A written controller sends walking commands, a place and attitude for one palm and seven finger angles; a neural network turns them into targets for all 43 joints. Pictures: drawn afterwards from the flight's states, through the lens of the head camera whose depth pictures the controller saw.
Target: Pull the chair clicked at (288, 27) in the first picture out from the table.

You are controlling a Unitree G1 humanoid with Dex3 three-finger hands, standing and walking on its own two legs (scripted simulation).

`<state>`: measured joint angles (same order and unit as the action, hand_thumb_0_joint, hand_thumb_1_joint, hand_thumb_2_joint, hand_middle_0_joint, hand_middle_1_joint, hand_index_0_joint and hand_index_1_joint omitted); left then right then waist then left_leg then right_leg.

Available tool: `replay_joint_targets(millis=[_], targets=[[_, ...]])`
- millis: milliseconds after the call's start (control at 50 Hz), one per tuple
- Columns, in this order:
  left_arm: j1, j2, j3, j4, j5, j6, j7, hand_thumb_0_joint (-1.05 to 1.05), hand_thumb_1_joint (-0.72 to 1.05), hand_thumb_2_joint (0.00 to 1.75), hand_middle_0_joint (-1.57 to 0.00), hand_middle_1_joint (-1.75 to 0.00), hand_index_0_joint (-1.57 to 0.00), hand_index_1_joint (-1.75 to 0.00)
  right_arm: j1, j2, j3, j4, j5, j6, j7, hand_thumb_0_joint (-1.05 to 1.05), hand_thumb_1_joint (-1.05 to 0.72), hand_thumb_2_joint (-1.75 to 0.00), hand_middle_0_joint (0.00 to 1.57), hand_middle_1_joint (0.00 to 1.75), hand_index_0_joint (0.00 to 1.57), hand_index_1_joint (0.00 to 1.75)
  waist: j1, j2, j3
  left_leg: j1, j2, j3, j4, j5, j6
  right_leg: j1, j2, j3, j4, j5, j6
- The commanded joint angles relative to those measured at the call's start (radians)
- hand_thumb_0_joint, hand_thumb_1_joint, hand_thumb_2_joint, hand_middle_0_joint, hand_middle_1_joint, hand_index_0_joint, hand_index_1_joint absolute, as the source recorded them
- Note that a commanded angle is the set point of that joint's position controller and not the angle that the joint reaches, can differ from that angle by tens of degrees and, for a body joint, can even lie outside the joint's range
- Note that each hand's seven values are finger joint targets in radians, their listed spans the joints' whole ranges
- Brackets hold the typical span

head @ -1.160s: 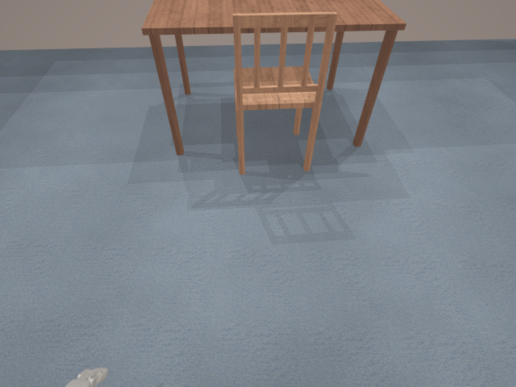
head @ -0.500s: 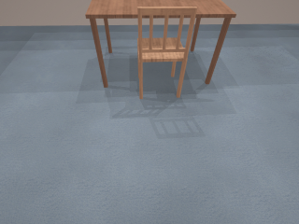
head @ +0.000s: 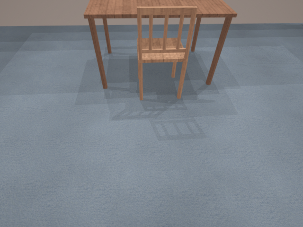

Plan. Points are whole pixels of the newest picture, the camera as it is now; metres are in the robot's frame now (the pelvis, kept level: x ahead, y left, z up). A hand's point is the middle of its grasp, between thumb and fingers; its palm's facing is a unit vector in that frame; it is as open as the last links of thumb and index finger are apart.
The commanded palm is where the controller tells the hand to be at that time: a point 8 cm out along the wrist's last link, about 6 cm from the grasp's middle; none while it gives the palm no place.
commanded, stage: look at it before walking up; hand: left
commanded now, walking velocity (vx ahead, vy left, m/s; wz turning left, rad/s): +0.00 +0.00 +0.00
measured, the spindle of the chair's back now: (165, 32) +1.40 -0.03 -0.12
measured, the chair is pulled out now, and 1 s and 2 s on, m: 0.00 0.00 0.00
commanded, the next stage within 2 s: walk to a spot facing it in 0.28 s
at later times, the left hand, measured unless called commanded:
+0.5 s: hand out of the picture +0.08 +0.24 -0.16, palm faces -0.03 -0.95 -0.32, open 7.4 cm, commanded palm none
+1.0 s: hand out of the picture +0.11 +0.14 -0.17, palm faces -0.14 -0.98 -0.16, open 7.4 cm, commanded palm none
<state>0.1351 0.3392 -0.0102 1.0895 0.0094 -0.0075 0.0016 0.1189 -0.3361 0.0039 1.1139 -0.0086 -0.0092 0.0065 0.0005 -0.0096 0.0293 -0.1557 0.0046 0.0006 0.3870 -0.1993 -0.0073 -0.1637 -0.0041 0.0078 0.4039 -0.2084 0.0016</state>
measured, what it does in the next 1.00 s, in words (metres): walks ahead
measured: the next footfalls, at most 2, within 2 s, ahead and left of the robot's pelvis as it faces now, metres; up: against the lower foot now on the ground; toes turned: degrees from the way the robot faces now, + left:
left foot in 1.18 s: +0.43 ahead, +0.04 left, +0.00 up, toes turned -7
right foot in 1.90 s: +0.58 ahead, -0.22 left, +0.00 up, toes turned -43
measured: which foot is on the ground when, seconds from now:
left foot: down 0.00-0.76, up 0.78-1.00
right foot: down 0.00-1.00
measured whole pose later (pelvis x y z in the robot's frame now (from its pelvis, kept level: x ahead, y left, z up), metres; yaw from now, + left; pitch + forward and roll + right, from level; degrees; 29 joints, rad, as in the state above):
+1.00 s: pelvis +0.16 -0.03 -0.01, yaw -13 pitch +1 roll +0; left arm 0.47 0.13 0.02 1.10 0.02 -0.07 0.01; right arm 0.19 -0.20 -0.04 1.04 -0.02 -0.01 0.02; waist 0.03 0.00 0.03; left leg -0.59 0.11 0.08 1.06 -0.27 -0.04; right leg -0.04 0.04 0.03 0.38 -0.35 -0.04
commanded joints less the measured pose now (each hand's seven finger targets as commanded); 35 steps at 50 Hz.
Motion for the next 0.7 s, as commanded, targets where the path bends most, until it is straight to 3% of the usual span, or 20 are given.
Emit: replay_joint_targets(millis=[0,360,400,420,460,500,560,600,620,640,660,680], targets=[[-0.036,0.204,0.04,-0.062,0.002,-0.018,0.01,0.0,0.9,0.9,-0.2,-0.3,-0.2,-0.3,-0.051,-0.204,-0.04,-0.064,0.0,-0.024,-0.018,0.0,-0.9,-0.9,0.2,0.3,0.2,0.3,0.002,0.004,-0.051,0.016,0.113,-0.1,-0.069,0.102,0.037,-0.002,-0.117,0.105,-0.084,0.088,-0.033],[-0.037,0.206,0.041,-0.063,0.002,-0.018,0.01,0.0,0.9,0.9,-0.2,-0.3,-0.2,-0.3,-0.059,-0.208,-0.039,-0.063,0.001,-0.026,-0.019,0.0,-0.9,-0.9,0.2,0.3,0.2,0.3,0.003,0.01,-0.069,0.048,0.117,-0.096,-0.076,0.153,0.036,0.023,-0.116,0.102,-0.085,0.144,-0.031],[0.028,0.091,0.018,-0.036,0.001,0.003,0.012,0.0,0.9,0.9,-0.2,-0.3,-0.2,-0.3,0.003,-0.089,-0.012,-0.038,-0.007,-0.008,-0.016,0.0,-0.9,-0.9,0.2,0.3,0.2,0.3,0.001,-0.007,-0.067,0.052,0.112,-0.057,-0.048,0.024,0.014,-0.002,-0.103,0.109,-0.078,0.007,-0.02],[0.052,0.084,0.019,-0.036,0.005,0.013,0.008,0.0,0.9,0.9,-0.2,-0.3,-0.2,-0.3,0.027,-0.083,-0.014,-0.038,-0.01,0.0,-0.014,0.0,-0.9,-0.9,0.2,0.3,0.2,0.3,0.003,-0.003,-0.058,0.042,0.109,-0.049,-0.037,-0.1,0.016,-0.031,-0.093,0.124,-0.079,-0.126,-0.026],[0.064,0.098,0.032,-0.054,0.011,0.024,-0.006,0.0,0.9,0.9,-0.2,-0.3,-0.2,-0.3,0.038,-0.097,-0.026,-0.049,-0.017,0.007,-0.012,0.0,-0.9,-0.9,0.2,0.3,0.2,0.3,0.004,-0.009,0.028,-0.029,0.107,-0.049,-0.048,-0.316,0.023,-0.11,-0.073,0.156,-0.086,-0.317,-0.042],[0.088,0.101,0.045,-0.077,0.014,0.027,-0.016,0.0,0.9,0.9,-0.2,-0.3,-0.2,-0.3,0.048,-0.111,-0.038,-0.07,-0.019,0.008,-0.011,0.0,-0.9,-0.9,0.2,0.3,0.2,0.3,0.005,-0.003,0.09,-0.074,0.114,-0.054,-0.032,-0.411,0.034,-0.177,-0.055,0.18,-0.065,-0.397,-0.058],[0.117,0.068,0.055,-0.107,0.014,0.015,-0.024,0.0,0.9,0.9,-0.2,-0.3,-0.2,-0.3,0.107,-0.12,-0.055,-0.083,-0.015,-0.007,-0.016,0.0,-0.9,-0.9,0.2,0.3,0.2,0.3,-0.009,0.046,0.106,-0.022,0.178,-0.117,-0.043,-0.429,0.078,-0.269,-0.011,0.153,0.065,-0.345,-0.067],[0.12,0.019,0.056,-0.128,0.011,0.0,-0.029,0.0,0.9,0.9,-0.2,-0.3,-0.2,-0.3,0.163,-0.144,-0.071,-0.081,-0.013,-0.022,-0.021,0.0,-0.9,-0.9,0.2,0.3,0.2,0.3,-0.025,0.152,0.079,0.075,0.287,-0.221,-0.108,-0.368,0.137,-0.344,0.043,0.035,0.259,-0.216,-0.046],[0.097,0.007,0.057,-0.144,0.009,-0.006,-0.032,0.0,0.9,0.9,-0.2,-0.3,-0.2,-0.3,0.178,-0.15,-0.08,-0.082,-0.009,-0.028,-0.021,0.0,-0.9,-0.9,0.2,0.3,0.2,0.3,-0.031,0.186,0.066,0.113,0.35,-0.245,-0.134,-0.315,0.175,-0.385,0.018,-0.013,0.332,-0.246,-0.03],[0.076,-0.001,0.061,-0.162,0.011,-0.008,-0.034,0.0,0.9,0.9,-0.2,-0.3,-0.2,-0.3,0.186,-0.138,-0.083,-0.086,-0.01,-0.033,-0.02,0.0,-0.9,-0.9,0.2,0.3,0.2,0.3,-0.038,0.198,0.08,0.109,0.37,-0.232,-0.14,-0.251,0.192,-0.401,-0.011,-0.016,0.363,-0.286,-0.021],[0.082,-0.007,0.064,-0.168,0.011,-0.013,-0.035,0.0,0.9,0.9,-0.2,-0.3,-0.2,-0.3,0.18,-0.122,-0.081,-0.087,-0.011,-0.037,-0.021,0.0,-0.9,-0.9,0.2,0.3,0.2,0.3,-0.028,0.187,0.085,0.102,0.369,-0.198,-0.105,-0.15,0.19,-0.383,-0.031,-0.014,0.342,-0.292,-0.02],[0.121,-0.021,0.068,-0.152,0.012,-0.019,-0.037,0.0,0.9,0.9,-0.2,-0.3,-0.2,-0.3,0.161,-0.105,-0.078,-0.087,-0.013,-0.038,-0.021,0.0,-0.9,-0.9,0.2,0.3,0.2,0.3,-0.002,0.151,0.079,0.038,0.348,-0.125,-0.032,-0.07,0.163,-0.278,-0.038,-0.027,0.279,-0.263,-0.022]])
